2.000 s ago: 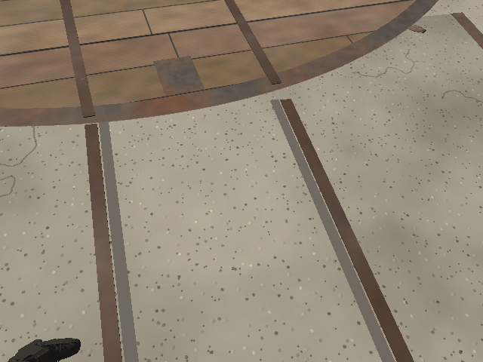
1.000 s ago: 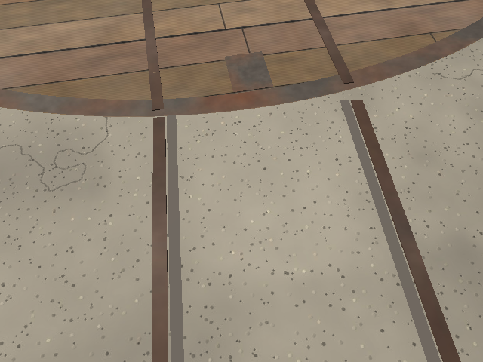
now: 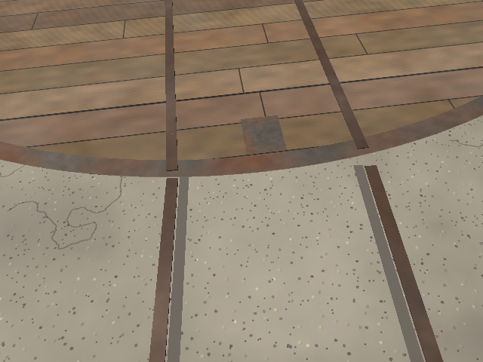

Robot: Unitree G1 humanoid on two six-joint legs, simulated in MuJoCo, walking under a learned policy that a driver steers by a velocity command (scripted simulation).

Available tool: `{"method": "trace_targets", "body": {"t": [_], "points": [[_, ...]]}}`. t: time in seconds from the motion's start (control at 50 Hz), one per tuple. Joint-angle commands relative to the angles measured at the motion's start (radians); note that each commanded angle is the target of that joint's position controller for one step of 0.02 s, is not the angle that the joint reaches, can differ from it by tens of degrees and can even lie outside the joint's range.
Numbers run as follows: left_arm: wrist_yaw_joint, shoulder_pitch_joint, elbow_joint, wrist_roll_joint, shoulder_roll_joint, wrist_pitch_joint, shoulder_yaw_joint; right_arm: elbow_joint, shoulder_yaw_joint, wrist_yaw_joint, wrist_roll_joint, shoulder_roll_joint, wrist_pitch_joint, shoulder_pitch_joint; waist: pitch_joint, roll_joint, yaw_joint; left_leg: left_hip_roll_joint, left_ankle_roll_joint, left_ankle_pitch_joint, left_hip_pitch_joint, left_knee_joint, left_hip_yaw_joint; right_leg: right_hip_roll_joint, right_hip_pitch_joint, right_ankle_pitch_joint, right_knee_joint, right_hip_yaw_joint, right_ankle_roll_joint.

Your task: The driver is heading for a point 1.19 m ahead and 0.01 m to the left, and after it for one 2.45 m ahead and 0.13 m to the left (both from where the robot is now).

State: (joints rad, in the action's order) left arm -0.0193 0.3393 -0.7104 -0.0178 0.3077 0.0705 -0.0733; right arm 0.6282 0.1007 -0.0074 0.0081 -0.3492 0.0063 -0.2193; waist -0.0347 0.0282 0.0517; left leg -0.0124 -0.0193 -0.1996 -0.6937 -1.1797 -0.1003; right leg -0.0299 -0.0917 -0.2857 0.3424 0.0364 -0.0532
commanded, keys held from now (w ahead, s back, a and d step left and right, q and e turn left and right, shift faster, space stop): w+q+shift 0.28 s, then w+shift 0.04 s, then w+e+shift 0.68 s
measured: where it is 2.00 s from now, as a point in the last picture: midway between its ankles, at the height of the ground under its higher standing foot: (256, 111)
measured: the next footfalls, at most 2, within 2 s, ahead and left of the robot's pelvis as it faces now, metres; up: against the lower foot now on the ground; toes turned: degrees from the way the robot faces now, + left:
left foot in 0.36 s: +0.32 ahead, +0.18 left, +0.00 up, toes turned +25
right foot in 0.80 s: +0.75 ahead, +0.24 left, +0.00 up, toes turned +5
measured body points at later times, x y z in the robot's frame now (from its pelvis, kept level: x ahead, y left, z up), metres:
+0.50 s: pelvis +0.30 +0.14 -0.02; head +0.33 +0.13 +0.42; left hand +0.21 +0.38 -0.15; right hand +0.52 -0.06 -0.14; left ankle +0.29 +0.16 -0.75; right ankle +0.23 -0.04 -0.62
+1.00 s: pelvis +0.74 +0.26 -0.02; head +0.75 +0.27 +0.43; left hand +0.68 +0.54 -0.16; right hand +0.98 +0.06 -0.07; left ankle +0.79 +0.46 -0.66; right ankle +0.71 +0.24 -0.74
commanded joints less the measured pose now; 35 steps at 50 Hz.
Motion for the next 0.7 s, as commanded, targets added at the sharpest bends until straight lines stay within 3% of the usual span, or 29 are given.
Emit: {"method": "trace_targets", "body": {"t": [0.02, 0.04, 0.08, 0.14, 0.2, 0.24, 0.26, 0.3, 0.32, 0.34, 0.36, 0.38, 0.4, 0.42, 0.44, 0.46, 0.48, 0.52, 0.54, 0.56, 0.58, 0.6, 0.66, 0.7], "points": [[0.021, 0.03, 0.034, -0.035, 0.133, 0.012, -0.02, -0.071, 0.002, -0.067, -0.071, -0.042, 0.028, 0.106, 0.159, -0.066, 0.001, -0.024, -0.003, 0.083, -0.23, -0.111, 0.025, 0.244, -0.015, -0.182, -0.235, -0.172, 0.015], [0.024, 0.039, 0.03, -0.028, 0.128, 0.013, -0.017, -0.065, 0.001, -0.079, -0.054, -0.047, 0.036, 0.105, 0.162, -0.103, 0.003, -0.027, -0.004, 0.108, -0.234, -0.106, 0.024, 0.24, -0.011, -0.165, -0.238, -0.135, 0.025], [0.023, 0.073, 0.011, -0.024, 0.113, 0.021, -0.01, -0.057, 0.002, -0.089, -0.04, -0.056, 0.038, 0.127, 0.176, -0.13, 0.013, -0.033, -0.001, 0.148, -0.256, -0.079, 0.033, 0.247, 0.022, -0.125, -0.247, -0.08, 0.035], [0.015, 0.153, -0.033, -0.023, 0.097, 0.027, -0.003, -0.063, -0.008, -0.098, -0.046, -0.046, 0.028, 0.218, 0.211, -0.115, 0.05, -0.037, 0.021, 0.139, -0.317, 0.013, 0.077, 0.27, 0.135, -0.056, -0.259, -0.01, 0.028], [0.003, 0.224, -0.086, -0.022, 0.074, 0.028, 0.008, -0.094, -0.031, -0.114, -0.053, -0.013, 0.021, 0.329, 0.253, -0.118, 0.08, -0.049, 0.065, 0.081, -0.349, 0.144, 0.165, 0.286, 0.245, 0.101, -0.255, 0.072, 0.029], [-0.006, 0.257, -0.121, -0.029, 0.074, 0.025, 0.014, -0.121, -0.05, -0.118, -0.05, 0.01, 0.019, 0.381, 0.252, -0.131, 0.078, -0.042, 0.108, 0.007, -0.313, 0.227, 0.237, 0.291, 0.308, 0.383, -0.207, 0.144, 0.036], [-0.011, 0.235, -0.127, -0.031, 0.079, 0.023, 0.018, -0.126, -0.06, -0.114, -0.047, 0.022, 0.018, 0.372, 0.231, -0.133, 0.048, -0.014, 0.14, -0.031, -0.21, 0.296, 0.281, 0.28, 0.293, 0.649, -0.155, 0.203, 0.047], [-0.03, 0.227, -0.144, -0.026, 0.122, 0.013, 0.016, -0.108, -0.065, -0.096, -0.047, 0.022, 0.017, 0.292, 0.134, -0.168, -0.029, 0.096, 0.199, -0.098, 0.078, 0.382, 0.363, 0.296, 0.251, 1.328, 0.006, 0.251, 0.047], [-0.037, 0.214, -0.152, -0.028, 0.164, 0.002, 0.009, -0.072, -0.052, -0.086, -0.05, -0.005, 0.013, 0.148, 0.057, -0.196, -0.115, 0.135, 0.23, -0.161, 0.261, 0.396, 0.342, 0.33, 0.215, 1.49, 0.187, 0.242, 0.03], [-0.032, 0.198, -0.15, -0.024, 0.185, 0.002, 0.01, -0.012, -0.028, -0.07, -0.054, -0.052, 0.002, -0.053, -0.044, -0.208, -0.203, 0.153, 0.269, -0.174, 0.537, 0.451, 0.254, 0.357, 0.097, 1.43, 0.4, 0.209, -0.009], [-0.019, 0.151, -0.139, -0.018, 0.173, 0.007, 0.015, 0.065, 0.003, -0.048, -0.06, -0.107, -0.008, -0.251, -0.117, -0.172, -0.301, 0.089, 0.298, -0.15, 0.856, 0.603, 0.09, 0.315, -0.124, 1.123, 0.692, 0.209, -0.023], [0.011, 0.168, -0.077, 0.013, 0.02, 0.019, 0.048, 0.066, 0.03, -0.025, -0.056, -0.212, -0.004, -0.196, -0.223, 0.158, -0.169, -0.243, 0.329, -0.415, 1.202, 0.714, -0.405, 0.11, -0.568, -0.113, 1.117, 0.171, 0.024], [0.011, 0.099, -0.022, 0.032, 0.116, 0.034, 0.032, 0.029, 0.035, -0.014, -0.051, -0.229, -0.001, -0.218, -0.363, 0.024, -0.217, -0.364, 0.379, -0.428, 1.192, 0.864, -0.698, 0.06, -0.659, -0.081, 1.276, -0.039, 0.001], [0.008, -0.02, -0.009, 0.044, 0.124, 0.036, 0.024, 0.073, 0.024, -0.002, -0.057, -0.179, -0.01, -0.201, -0.177, -0.066, -0.221, -0.336, 0.34, -0.304, 1.062, 0.897, -0.521, 0.096, -0.732, 0.013, 1.27, -0.09, -0.012], [0.012, 0.011, -0.02, 0.049, 0.085, 0.036, 0.034, 0.109, 0.01, 0.006, -0.061, -0.128, -0.028, -0.193, -0.011, -0.094, -0.158, -0.325, 0.313, -0.174, 0.842, 0.927, -0.382, 0.124, -0.688, 0.027, 1.193, -0.092, -0.02], [0.021, 0.019, -0.042, 0.032, 0.063, 0.021, 0.036, 0.118, -0.008, 0.006, -0.066, -0.075, -0.052, -0.138, 0.052, -0.135, -0.105, -0.272, 0.269, -0.129, 0.7, 0.957, -0.263, 0.164, -0.628, 0.036, 1.102, -0.119, -0.024], [0.032, 0.086, -0.085, 0.016, 0.033, -0.007, 0.04, 0.123, -0.022, 0.011, -0.06, -0.04, -0.071, -0.096, 0.099, -0.109, -0.052, -0.226, 0.229, -0.097, 0.615, 0.994, -0.154, 0.171, -0.575, 0.058, 1.072, -0.126, -0.019], [0.05, 0.118, -0.12, 0.007, 0.008, -0.05, 0.039, 0.151, -0.041, 0.002, -0.039, 0.014, -0.101, -0.097, 0.143, -0.041, -0.007, -0.172, 0.146, 0.077, 0.532, 1.019, -0.008, 0.185, -0.547, 0.078, 1.005, -0.135, -0.013], [0.056, 0.084, -0.115, 0.009, -0.001, -0.059, 0.037, 0.163, -0.042, -0.005, -0.031, 0.012, -0.112, -0.106, 0.166, -0.016, -0.005, -0.146, 0.109, 0.172, 0.511, 1.036, 0.067, 0.176, -0.569, 0.1, 0.971, -0.12, -0.01], [0.059, 0.04, -0.108, 0.016, -0.003, -0.063, 0.035, 0.169, -0.043, -0.011, -0.031, 0.01, -0.119, -0.102, 0.176, -0.012, -0.009, -0.101, 0.065, 0.255, 0.509, 1.051, 0.156, 0.156, -0.594, 0.144, 0.941, -0.096, -0.012], [0.063, -0.023, -0.077, 0.021, -0.018, -0.061, 0.039, 0.176, -0.045, -0.018, -0.03, 0.007, -0.13, -0.121, 0.197, 0.033, -0.019, -0.093, 0.044, 0.386, 0.482, 1.066, 0.204, 0.148, -0.597, 0.202, 0.866, -0.07, -0.015], [0.065, -0.076, -0.063, 0.028, -0.02, -0.054, 0.042, 0.188, -0.052, -0.021, -0.029, 0.024, -0.136, -0.129, 0.219, 0.046, -0.028, -0.06, 0.025, 0.532, 0.487, 1.074, 0.262, 0.125, -0.605, 0.256, 0.804, -0.029, -0.022], [0.078, -0.172, -0.032, 0.024, -0.023, -0.036, 0.052, 0.208, -0.068, -0.006, -0.022, 0.028, -0.142, -0.149, 0.205, 0.027, -0.039, -0.048, -0.005, 0.85, 0.571, 1.087, 0.35, 0.064, -0.576, 0.381, 0.598, 0.109, -0.056], [0.088, -0.163, -0.033, 0.02, -0.01, -0.033, 0.056, 0.206, -0.065, 0.019, -0.016, -0.014, -0.147, -0.137, 0.147, 0.051, -0.008, -0.086, -0.023, 1.18, 0.644, 1.018, 0.376, 0.01, -0.45, 0.434, 0.459, 0.177, -0.077]]}}
Velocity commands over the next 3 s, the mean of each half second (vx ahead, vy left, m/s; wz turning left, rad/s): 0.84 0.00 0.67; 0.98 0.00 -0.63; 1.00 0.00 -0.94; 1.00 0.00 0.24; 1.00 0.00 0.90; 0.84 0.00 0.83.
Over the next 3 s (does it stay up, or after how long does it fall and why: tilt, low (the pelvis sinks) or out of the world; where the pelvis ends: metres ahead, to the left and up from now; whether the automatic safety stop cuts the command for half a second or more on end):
stays up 2.45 0.04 -0.04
